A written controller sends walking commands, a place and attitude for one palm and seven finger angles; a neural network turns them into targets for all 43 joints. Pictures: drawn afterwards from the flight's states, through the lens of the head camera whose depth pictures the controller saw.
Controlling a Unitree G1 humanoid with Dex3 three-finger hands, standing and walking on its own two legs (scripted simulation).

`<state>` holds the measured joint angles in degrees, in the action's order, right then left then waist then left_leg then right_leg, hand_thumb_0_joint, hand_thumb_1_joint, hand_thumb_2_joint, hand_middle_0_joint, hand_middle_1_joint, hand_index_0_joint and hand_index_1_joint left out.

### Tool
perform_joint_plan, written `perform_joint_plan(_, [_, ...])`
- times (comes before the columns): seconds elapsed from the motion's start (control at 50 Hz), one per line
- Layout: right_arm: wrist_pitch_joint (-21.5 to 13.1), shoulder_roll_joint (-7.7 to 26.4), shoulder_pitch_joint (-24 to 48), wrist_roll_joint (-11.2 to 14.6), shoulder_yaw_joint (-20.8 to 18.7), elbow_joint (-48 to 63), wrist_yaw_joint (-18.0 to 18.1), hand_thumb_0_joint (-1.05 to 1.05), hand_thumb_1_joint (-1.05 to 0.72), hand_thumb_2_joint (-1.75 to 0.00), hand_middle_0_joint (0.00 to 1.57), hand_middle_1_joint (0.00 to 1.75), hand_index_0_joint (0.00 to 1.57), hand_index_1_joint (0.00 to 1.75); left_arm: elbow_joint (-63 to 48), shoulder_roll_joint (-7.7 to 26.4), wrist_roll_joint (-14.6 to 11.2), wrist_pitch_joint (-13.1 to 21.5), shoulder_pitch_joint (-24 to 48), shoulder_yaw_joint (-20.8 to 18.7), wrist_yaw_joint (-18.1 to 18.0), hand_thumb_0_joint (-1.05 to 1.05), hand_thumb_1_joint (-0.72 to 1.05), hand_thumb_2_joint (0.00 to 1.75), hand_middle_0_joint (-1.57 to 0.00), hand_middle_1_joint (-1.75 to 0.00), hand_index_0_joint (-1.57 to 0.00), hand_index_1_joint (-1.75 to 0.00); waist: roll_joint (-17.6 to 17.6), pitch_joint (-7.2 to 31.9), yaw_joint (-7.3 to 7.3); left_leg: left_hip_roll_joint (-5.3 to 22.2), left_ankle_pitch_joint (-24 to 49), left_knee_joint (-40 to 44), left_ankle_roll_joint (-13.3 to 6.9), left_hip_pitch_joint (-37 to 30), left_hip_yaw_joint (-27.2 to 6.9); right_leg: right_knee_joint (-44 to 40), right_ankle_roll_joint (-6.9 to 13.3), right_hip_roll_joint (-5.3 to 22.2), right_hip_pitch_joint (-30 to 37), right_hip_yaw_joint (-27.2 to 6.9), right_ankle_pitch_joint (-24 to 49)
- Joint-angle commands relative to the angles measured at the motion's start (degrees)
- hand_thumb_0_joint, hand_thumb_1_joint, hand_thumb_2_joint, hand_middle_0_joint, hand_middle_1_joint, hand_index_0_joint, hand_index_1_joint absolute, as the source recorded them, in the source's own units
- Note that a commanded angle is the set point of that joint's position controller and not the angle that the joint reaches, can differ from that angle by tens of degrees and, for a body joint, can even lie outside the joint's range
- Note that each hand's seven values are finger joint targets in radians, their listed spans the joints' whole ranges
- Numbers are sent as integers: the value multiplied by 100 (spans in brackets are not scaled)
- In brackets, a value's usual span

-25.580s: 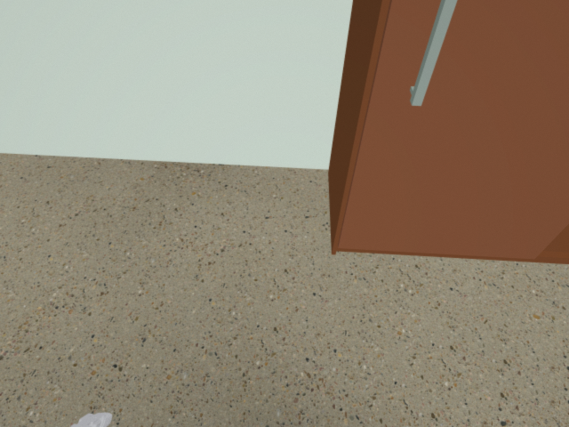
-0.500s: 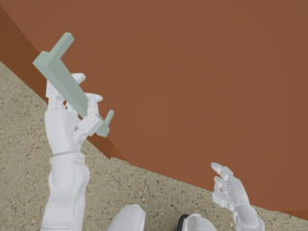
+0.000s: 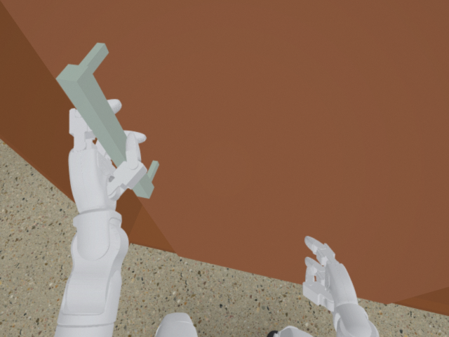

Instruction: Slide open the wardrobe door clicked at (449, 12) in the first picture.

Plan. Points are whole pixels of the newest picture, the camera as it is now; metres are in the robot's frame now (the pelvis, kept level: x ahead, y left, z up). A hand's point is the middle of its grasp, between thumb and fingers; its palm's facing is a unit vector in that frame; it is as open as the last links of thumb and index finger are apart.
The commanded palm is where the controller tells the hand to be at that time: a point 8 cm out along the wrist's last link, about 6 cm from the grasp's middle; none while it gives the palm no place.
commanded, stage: step sideways, sliding the door along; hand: left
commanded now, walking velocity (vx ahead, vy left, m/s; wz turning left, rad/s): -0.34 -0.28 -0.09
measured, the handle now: (126, 136) +0.35 +0.22 +0.16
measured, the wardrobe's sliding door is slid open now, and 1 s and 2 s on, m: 0.25 0.44 0.44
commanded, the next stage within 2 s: stop walking and hold the door there in 1.36 s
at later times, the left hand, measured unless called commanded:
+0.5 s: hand (211, 181) +0.28 +0.07 +0.17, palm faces +0.16 -0.99 +0.02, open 7.0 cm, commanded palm +0.26 +0.05 +0.15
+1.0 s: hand (276, 190) +0.28 -0.01 +0.16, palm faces +0.29 -0.96 -0.03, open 7.1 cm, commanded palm +0.25 -0.03 +0.15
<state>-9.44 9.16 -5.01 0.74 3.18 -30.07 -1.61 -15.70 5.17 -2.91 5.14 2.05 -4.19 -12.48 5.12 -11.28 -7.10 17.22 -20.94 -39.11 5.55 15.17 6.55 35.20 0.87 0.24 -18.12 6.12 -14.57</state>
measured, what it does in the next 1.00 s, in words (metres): steps to the right: left foot, then right foot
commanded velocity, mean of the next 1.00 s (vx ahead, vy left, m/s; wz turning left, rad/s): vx -0.02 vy -0.30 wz -0.01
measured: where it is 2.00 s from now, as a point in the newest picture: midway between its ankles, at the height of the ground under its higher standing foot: outside the picture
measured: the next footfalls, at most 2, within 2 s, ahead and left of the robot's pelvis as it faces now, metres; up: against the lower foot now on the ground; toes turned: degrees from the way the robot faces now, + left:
left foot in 0.20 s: -0.01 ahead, +0.10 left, +0.00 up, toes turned +7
right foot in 0.62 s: -0.09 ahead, -0.27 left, +0.00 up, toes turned -9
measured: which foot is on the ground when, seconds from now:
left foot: up 0.00-0.18, down 0.20-0.64, up 0.66-0.78, down 0.80-1.00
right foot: down 0.00-0.20, up 0.22-0.60, down 0.62-0.80, up 0.82-1.00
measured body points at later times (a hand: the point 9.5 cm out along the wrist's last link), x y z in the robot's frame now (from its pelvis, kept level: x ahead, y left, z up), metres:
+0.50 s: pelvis -0.08 -0.07 +0.02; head -0.02 -0.04 +0.47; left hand +0.27 +0.12 +0.17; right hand +0.07 -0.29 -0.07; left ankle -0.05 +0.10 -0.72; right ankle -0.10 -0.26 -0.65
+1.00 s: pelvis -0.12 -0.20 +0.02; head -0.04 -0.18 +0.46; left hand +0.26 +0.04 +0.17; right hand +0.05 -0.42 -0.09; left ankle -0.10 -0.03 -0.72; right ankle -0.11 -0.37 -0.65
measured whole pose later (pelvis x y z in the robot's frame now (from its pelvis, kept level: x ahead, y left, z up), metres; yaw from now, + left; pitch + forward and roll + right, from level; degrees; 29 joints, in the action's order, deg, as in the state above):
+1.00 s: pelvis -0.12 -0.20 +0.02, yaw -4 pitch -2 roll -4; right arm -3.1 11.5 -8.5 1.8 -1.5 -35.7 0.1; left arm 10.9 12.3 -5.1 1.9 29.3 -7.9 -10.8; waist 2.9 -12.3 -7.3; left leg 13.8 -14.7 -32.0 5.3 14.6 5.2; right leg 59.6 -1.9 3.2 -28.7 2.9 -21.7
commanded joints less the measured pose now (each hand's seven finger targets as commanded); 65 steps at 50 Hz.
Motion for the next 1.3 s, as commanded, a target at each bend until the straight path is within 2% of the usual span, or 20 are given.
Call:
perform_joint_plan(0.0, [-232,476,315,-41,-463,582,304,0,-90,-90,20,30,20,30,-2177,529,310,915,913,1287,656,0,90,90,-45,-140,-45,-140,-2246,3236,440,-1637,-2120,-2348,-307,971,-757,-796,841,1880,2140,-2507,7281])
perform_joint_plan(0.12, [144,480,188,10,-481,442,259,0,-90,-90,20,30,20,30,-2214,166,304,1298,1892,1648,713,0,90,90,-45,-140,-45,-140,-1455,3409,873,-1377,514,854,-223,-632,-105,-208,622,1189,1592,-1164,5732])
perform_joint_plan(0.14, [178,621,126,17,-580,502,269,0,-90,-90,20,30,20,30,-2201,145,278,1291,2059,1794,799,0,90,90,-45,-140,-45,-140,-1195,3454,968,-884,1967,1442,-367,-1828,-342,192,411,943,526,-1046,4435])
perform_joint_plan(0.16, [136,968,192,30,-722,720,255,0,-90,-90,20,30,20,30,-2238,10,197,1251,2136,1932,914,0,90,90,-45,-140,-45,-140,184,3353,914,749,5139,1608,-1067,-2853,-1868,1138,-85,296,-1096,-688,1103])
perform_joint_plan(0.18, [81,1002,294,11,-753,855,169,0,-90,-90,20,30,20,30,-2057,-92,271,1206,2395,1968,949,0,90,90,-45,-140,-45,-140,625,3333,737,1635,6604,1571,-1628,-2764,-2284,2249,-133,126,-1490,-919,-1674])
perform_joint_plan(0.34, [106,1128,-11,23,-770,549,94,0,-90,-90,20,30,20,30,-917,-375,213,473,3417,1928,978,0,90,90,-45,-140,-45,-140,819,2538,800,666,4462,1472,-1050,-1955,-464,3101,-381,168,-1606,-431,-599])
perform_joint_plan(0.54, [-36,981,-168,116,-677,361,206,0,-90,-90,20,30,20,30,-39,14,75,524,4200,1479,795,0,90,90,-45,-140,-45,-140,1525,2745,938,403,4346,901,-852,-1839,-365,-616,-317,-200,408,30,-158])
perform_joint_plan(0.62, [76,587,45,243,-522,296,375,0,-90,-90,20,30,20,30,91,909,166,583,4401,1021,604,0,90,90,-45,-140,-45,-140,-1481,3041,788,-1128,-1178,-1279,-384,652,-58,-1047,566,1753,2007,-1409,5326])
perform_joint_plan(0.64, [91,756,117,198,-623,257,477,0,-90,-90,20,30,20,30,183,958,76,552,4192,899,611,0,90,90,-45,-140,-45,-140,-2726,3157,578,-1417,-1581,-2074,-325,1113,-306,-745,807,1700,2416,-1645,6060])
perform_joint_plan(0.66, [85,765,201,156,-627,172,556,0,-90,-90,20,30,20,30,63,804,72,577,4345,959,597,0,90,90,-45,-140,-45,-140,-2743,3125,606,-1452,-1764,-2274,-363,1425,-376,-500,982,1764,2725,-1618,6460])
perform_joint_plan(0.74, [287,795,29,76,-596,10,644,0,-90,-90,20,30,20,30,42,301,5,758,4855,1288,636,0,90,90,-45,-140,-45,-140,-1325,3150,989,-964,1611,1399,-423,-1072,-14,683,336,1028,1232,-468,4307])
perform_joint_plan(0.78, [338,1173,18,45,-795,218,485,0,-90,-90,20,30,20,30,59,-152,-110,715,4900,1681,850,0,90,90,-45,-140,-45,-140,371,3630,882,1718,6295,1313,-1693,-3110,-2705,2455,-241,216,-1284,-785,-1748])
perform_joint_plan(0.8, [434,1365,151,175,-871,410,289,0,-90,-90,20,30,20,30,446,-177,13,638,5139,1639,853,0,90,90,-45,-140,-45,-140,179,3345,850,1598,5190,1295,-1746,-3068,-2527,3093,-114,205,-1642,-981,-1744])
perform_joint_plan(0.96, [387,1159,40,148,-800,254,250,0,-90,-90,20,30,20,30,557,189,-50,413,5408,1346,933,0,90,90,-45,-140,-45,-140,1410,2741,872,637,3658,1510,-1163,-1661,-265,2005,-331,291,-796,-139,-592])
perform_joint_plan(1.06, [276,1118,-1,215,-729,285,251,0,-90,-90,20,30,20,30,699,724,-126,516,5184,872,832,0,90,90,-45,-140,-45,-140,1578,2888,854,442,4003,752,-874,-1731,-177,78,-308,-116,351,233,-187])
perform_joint_plan(1.1, [213,1052,-44,307,-660,245,259,0,-90,-90,20,30,20,30,782,1077,-42,535,5052,634,781,0,90,90,-45,-140,-45,-140,883,2939,841,-123,3379,56,-906,-1506,18,-1128,-275,76,1002,122,1559])
perform_joint_plan(1.14, [183,723,44,289,-570,250,349,0,-90,-90,20,30,20,30,710,1733,59,614,5005,226,654,0,90,90,-45,-140,-45,-140,-946,3039,867,-946,-23,-1203,-354,367,216,-717,360,1609,2168,-1108,6098])
perform_joint_plan(1.18, [140,846,4,287,-648,173,530,0,-90,-90,20,30,20,30,547,1933,-2,618,4436,-141,573,0,90,90,-45,-140,-45,-140,-2510,3264,569,-1358,-2005,-2057,-303,1302,-230,-181,883,1952,2876,-1623,7869])
perform_joint_plan(1.24, [141,848,-108,272,-564,-39,657,0,-90,-90,20,30,20,30,28,1573,-81,743,4554,-21,479,0,90,90,-45,-140,-45,-140,-1298,3326,966,-736,1592,1195,-411,-588,-166,1017,279,1308,1829,-601,6261])
perform_joint_plan(1.28, [189,1255,-48,130,-900,185,464,0,-90,-90,20,30,20,30,-325,1078,-140,799,4481,225,704,0,90,90,-45,-140,-45,-140,695,3905,800,1679,8815,1017,-1564,-3844,-2048,2461,-368,171,-1389,-609,-1729])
